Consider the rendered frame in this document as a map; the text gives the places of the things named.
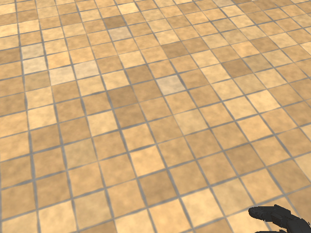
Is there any right robot hand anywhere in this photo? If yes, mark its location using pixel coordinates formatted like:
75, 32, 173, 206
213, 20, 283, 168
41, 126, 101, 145
248, 204, 311, 233

